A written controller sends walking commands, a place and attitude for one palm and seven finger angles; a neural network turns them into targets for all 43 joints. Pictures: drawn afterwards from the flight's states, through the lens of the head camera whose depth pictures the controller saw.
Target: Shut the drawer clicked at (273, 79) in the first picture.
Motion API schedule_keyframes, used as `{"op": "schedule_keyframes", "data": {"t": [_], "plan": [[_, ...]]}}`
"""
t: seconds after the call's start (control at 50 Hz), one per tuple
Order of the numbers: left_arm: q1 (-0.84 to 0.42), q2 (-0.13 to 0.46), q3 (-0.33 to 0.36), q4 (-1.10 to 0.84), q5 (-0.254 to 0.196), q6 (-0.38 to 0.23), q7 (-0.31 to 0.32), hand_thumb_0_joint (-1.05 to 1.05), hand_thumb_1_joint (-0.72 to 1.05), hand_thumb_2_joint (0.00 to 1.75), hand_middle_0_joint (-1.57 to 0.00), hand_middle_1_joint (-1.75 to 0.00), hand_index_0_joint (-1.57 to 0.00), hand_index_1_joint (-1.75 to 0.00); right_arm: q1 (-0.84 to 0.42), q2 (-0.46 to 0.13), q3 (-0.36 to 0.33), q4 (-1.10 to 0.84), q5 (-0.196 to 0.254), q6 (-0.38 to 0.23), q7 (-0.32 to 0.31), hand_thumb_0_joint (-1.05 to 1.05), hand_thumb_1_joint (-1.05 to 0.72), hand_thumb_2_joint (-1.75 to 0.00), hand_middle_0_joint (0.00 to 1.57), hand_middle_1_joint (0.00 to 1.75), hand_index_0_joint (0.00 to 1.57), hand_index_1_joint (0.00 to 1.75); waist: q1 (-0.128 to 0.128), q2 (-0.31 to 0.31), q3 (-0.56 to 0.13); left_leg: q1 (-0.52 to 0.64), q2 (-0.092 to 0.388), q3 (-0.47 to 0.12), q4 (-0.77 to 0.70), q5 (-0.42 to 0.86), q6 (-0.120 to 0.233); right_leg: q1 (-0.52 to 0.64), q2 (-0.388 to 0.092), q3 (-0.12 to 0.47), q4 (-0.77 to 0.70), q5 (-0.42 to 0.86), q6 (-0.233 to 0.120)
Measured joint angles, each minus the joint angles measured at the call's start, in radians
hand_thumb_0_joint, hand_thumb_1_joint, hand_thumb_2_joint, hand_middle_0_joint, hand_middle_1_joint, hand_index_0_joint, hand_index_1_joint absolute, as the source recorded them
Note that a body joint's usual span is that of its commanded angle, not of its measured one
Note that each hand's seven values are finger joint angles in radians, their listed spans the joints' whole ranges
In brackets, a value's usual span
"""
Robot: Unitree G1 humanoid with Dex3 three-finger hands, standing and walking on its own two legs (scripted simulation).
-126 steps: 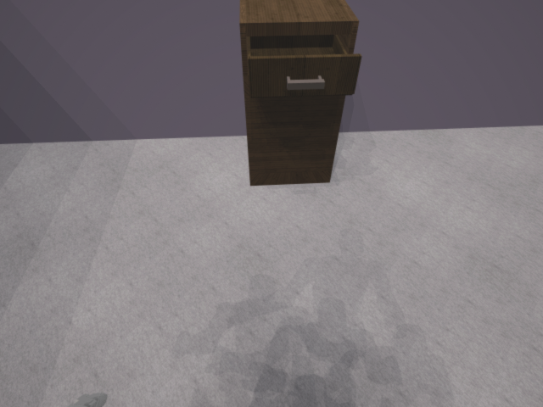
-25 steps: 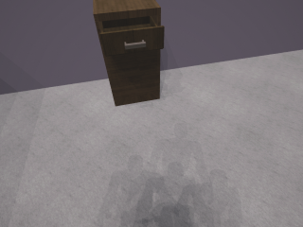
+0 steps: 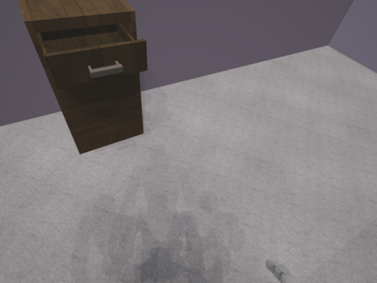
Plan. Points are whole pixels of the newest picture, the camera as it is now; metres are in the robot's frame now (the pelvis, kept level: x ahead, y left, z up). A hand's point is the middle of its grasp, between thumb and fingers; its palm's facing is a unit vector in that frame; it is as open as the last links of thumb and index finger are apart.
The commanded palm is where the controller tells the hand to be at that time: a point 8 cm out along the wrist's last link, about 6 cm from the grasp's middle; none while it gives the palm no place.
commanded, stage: walk to a spot facing it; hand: left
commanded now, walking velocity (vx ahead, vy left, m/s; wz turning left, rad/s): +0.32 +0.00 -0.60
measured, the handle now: (105, 68) +0.84 +0.44 -0.06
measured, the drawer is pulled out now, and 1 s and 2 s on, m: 0.18 0.18 0.18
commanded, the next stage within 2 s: turn to face it in 1.44 s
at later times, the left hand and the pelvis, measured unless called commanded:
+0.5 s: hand (169, 200) +0.36 +0.09 -0.15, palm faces -0.41 -0.91 -0.10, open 7.4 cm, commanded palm none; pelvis +0.16 +0.00 +0.00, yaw -18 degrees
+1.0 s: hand (158, 184) +0.41 +0.13 -0.16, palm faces -0.38 -0.90 -0.23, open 7.3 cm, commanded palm none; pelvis +0.34 -0.06 +0.01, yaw -31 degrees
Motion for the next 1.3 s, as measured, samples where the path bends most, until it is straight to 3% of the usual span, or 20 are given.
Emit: {"op": "schedule_keyframes", "data": {"t": [0.06,0.16,0.24,0.4,0.52,0.56,0.58,0.62,0.66,0.72,0.78,0.92,1.0,1.06,1.08,1.12,1.18,1.24,1.3], "plan": [[-0.063,0.026,0.011,-0.033,0.005,0.009,-0.012,0.01,0.92,0.9,-0.19,-0.3,-0.2,-0.3,0.077,0.011,0.0,0.044,0.003,-0.007,-0.012,0.0,-0.91,-0.89,0.2,0.3,0.2,0.3,-0.009,-0.006,-0.012,0.085,0.0,0.048,-0.097,0.014,0.003,-0.126,-0.042,-0.059,0.089,0.124,0.014],[-0.148,0.033,0.015,-0.083,0.01,0.023,-0.018,0.01,0.92,0.9,-0.19,-0.3,-0.19,-0.3,0.197,-0.024,-0.027,0.104,0.011,-0.02,-0.032,-0.01,-0.94,-0.89,0.2,0.3,0.2,0.3,-0.042,-0.002,-0.026,0.19,-0.014,0.126,-0.211,0.014,0.015,-0.271,-0.084,-0.064,0.088,0.252,0.039],[-0.213,0.022,0.006,-0.098,0.01,0.036,-0.024,0.01,0.92,0.9,-0.19,-0.3,-0.19,-0.3,0.286,-0.042,-0.024,0.154,0.011,-0.018,-0.034,-0.01,-0.93,-0.89,0.2,0.3,0.2,0.3,-0.069,0.002,-0.018,0.252,-0.019,0.171,-0.248,-0.012,0.015,-0.324,-0.101,-0.069,0.041,0.311,0.047],[-0.316,-0.04,-0.033,-0.094,0.005,0.049,-0.041,0.01,0.92,0.9,-0.19,-0.3,-0.19,-0.3,0.407,-0.019,-0.004,0.216,-0.001,-0.003,-0.031,0.0,-0.92,-0.89,0.2,0.3,0.2,0.3,-0.131,0.023,0.033,0.373,-0.001,0.259,-0.277,-0.09,-0.015,-0.275,-0.103,-0.159,-0.225,0.299,0.026],[-0.377,-0.085,-0.056,-0.113,0.0,0.026,-0.042,0.01,0.92,0.9,-0.19,-0.3,-0.19,-0.3,0.44,0.015,0.001,0.235,-0.008,0.016,-0.021,0.0,-0.91,-0.89,0.2,0.3,0.2,0.3,-0.163,0.053,0.075,0.422,0.056,0.326,-0.193,-0.195,-0.07,-0.163,-0.041,-0.227,-0.432,0.177,-0.043],[-0.367,-0.086,-0.062,-0.121,0.001,-0.002,-0.041,0.01,0.91,0.9,-0.19,-0.3,-0.2,-0.3,0.454,0.029,0.001,0.235,-0.001,0.026,-0.012,0.0,-0.91,-0.89,0.2,0.3,0.2,0.3,-0.154,0.048,0.07,0.381,0.106,0.328,-0.006,-0.231,-0.084,-0.07,-0.017,-0.25,-0.527,0.184,-0.076],[-0.354,-0.082,-0.063,-0.126,-0.001,-0.019,-0.038,0.01,0.91,0.9,-0.2,-0.3,-0.2,-0.3,0.459,0.036,0.002,0.231,0.007,0.034,-0.006,0.0,-0.91,-0.89,0.2,0.3,0.2,0.3,-0.145,0.038,0.057,0.316,0.125,0.287,0.168,-0.228,-0.088,-0.052,-0.016,-0.24,-0.534,0.214,-0.099],[-0.329,-0.08,-0.06,-0.127,-0.017,-0.036,-0.024,0.01,0.91,0.9,-0.2,-0.3,-0.2,-0.3,0.405,0.035,-0.003,0.223,0.014,0.054,-0.006,0.01,-0.91,-0.89,0.2,0.3,0.2,0.3,-0.135,0.047,0.065,0.152,0.126,0.117,0.518,-0.235,-0.091,-0.047,0.008,-0.228,-0.479,0.163,-0.106],[-0.286,-0.074,-0.055,-0.113,-0.024,-0.035,-0.01,0.01,0.91,0.9,-0.2,-0.3,-0.2,-0.3,0.328,0.029,-0.014,0.199,0.01,0.064,-0.007,0.01,-0.91,-0.89,0.2,0.3,0.2,0.3,-0.132,0.054,0.063,0.012,0.115,0.003,0.688,-0.161,-0.093,-0.005,0.032,-0.211,-0.504,0.135,-0.1],[-0.216,-0.064,-0.034,-0.08,-0.023,-0.041,0.014,0.0,0.93,0.9,-0.2,-0.3,-0.2,-0.3,0.211,0.015,-0.028,0.138,-0.001,0.06,-0.008,0.01,-0.91,-0.89,0.2,0.3,0.2,0.3,-0.124,0.067,0.038,-0.146,0.126,-0.077,0.669,-0.079,-0.1,0.056,0.057,-0.176,-0.596,0.159,-0.087],[-0.158,-0.046,-0.023,-0.054,-0.013,-0.046,0.019,-0.01,0.94,0.9,-0.2,-0.3,-0.2,-0.3,0.117,-0.018,-0.045,0.089,-0.011,0.057,-0.016,0.01,-0.94,-0.89,0.2,0.3,0.2,0.3,-0.106,0.082,0.009,-0.244,0.133,-0.106,0.561,-0.018,-0.112,0.103,0.065,-0.143,-0.664,0.171,-0.086],[-0.045,-0.035,-0.029,-0.03,-0.007,-0.055,0.016,0.0,0.93,0.9,-0.2,-0.3,-0.2,-0.3,-0.025,-0.085,-0.052,0.028,-0.009,0.055,0.007,0.01,-0.94,-0.89,0.2,0.3,0.2,0.3,-0.029,0.084,-0.012,-0.277,0.097,-0.107,0.31,0.052,-0.126,0.193,0.053,-0.071,-0.735,0.147,-0.054],[0.005,-0.041,-0.036,-0.022,-0.006,-0.045,0.015,0.0,0.92,0.9,-0.2,-0.3,-0.2,-0.3,-0.078,-0.083,-0.04,0.009,-0.002,0.054,0.012,0.01,-0.93,-0.89,0.2,0.3,0.2,0.3,0.014,0.069,-0.003,-0.195,0.048,-0.09,0.14,0.027,-0.116,0.233,0.042,-0.031,-0.728,0.104,-0.026],[0.042,-0.047,-0.035,-0.014,-0.01,-0.031,0.014,0.01,0.91,0.9,-0.2,-0.3,-0.2,-0.3,-0.098,-0.067,-0.021,-0.007,0.002,0.038,0.008,0.01,-0.92,-0.89,0.2,0.3,0.2,0.3,0.034,0.052,0.001,-0.072,0.01,-0.064,-0.042,0.058,-0.101,0.237,0.036,0.009,-0.658,0.038,-0.001],[0.047,-0.047,-0.032,-0.009,-0.016,-0.024,0.013,0.01,0.91,0.9,-0.2,-0.3,-0.2,-0.3,-0.104,-0.06,-0.013,-0.013,-0.002,0.026,0.004,0.0,-0.92,-0.89,0.2,0.3,0.2,0.3,0.034,0.046,0.006,-0.055,0.01,-0.05,-0.061,0.113,-0.063,0.207,0.039,0.017,-0.575,0.008,0.003],[0.03,-0.042,-0.028,0.006,-0.019,-0.008,0.011,0.01,0.91,0.9,-0.2,-0.3,-0.2,-0.3,-0.106,-0.039,0.005,-0.021,-0.001,0.016,0.0,0.0,-0.91,-0.89,0.2,0.3,0.2,0.3,0.039,0.024,0.031,-0.039,0.016,-0.008,-0.007,0.068,-0.018,0.105,0.025,0.002,-0.295,-0.09,0.015],[-0.006,-0.032,-0.016,0.008,-0.011,0.017,0.001,0.01,0.91,0.9,-0.2,-0.3,-0.2,-0.3,-0.07,-0.006,0.022,-0.016,0.0,0.019,-0.007,0.0,-0.91,-0.89,0.2,0.3,0.2,0.3,0.028,0.007,0.04,0.02,0.031,0.041,-0.026,0.018,-0.007,-0.035,-0.016,-0.057,-0.005,-0.068,0.043],[-0.054,-0.024,-0.005,-0.02,-0.008,0.037,-0.007,0.01,0.91,0.9,-0.2,-0.3,-0.2,-0.3,-0.016,0.013,0.02,0.017,0.003,0.029,-0.015,0.0,-0.91,-0.89,0.2,0.3,0.2,0.3,0.012,0.008,0.04,0.07,0.042,0.076,-0.079,0.026,-0.009,-0.128,-0.06,-0.092,0.08,0.013,0.066],[-0.096,-0.02,0.005,-0.056,-0.006,0.05,-0.008,0.01,0.92,0.9,-0.19,-0.3,-0.2,-0.3,0.032,0.008,-0.015,0.036,0.018,0.03,-0.03,-0.02,-0.93,-0.89,0.21,0.3,0.21,0.3,-0.011,0.014,0.032,0.101,0.052,0.114,-0.114,0.026,-0.005,-0.179,-0.089,-0.096,0.072,0.069,0.081]]}}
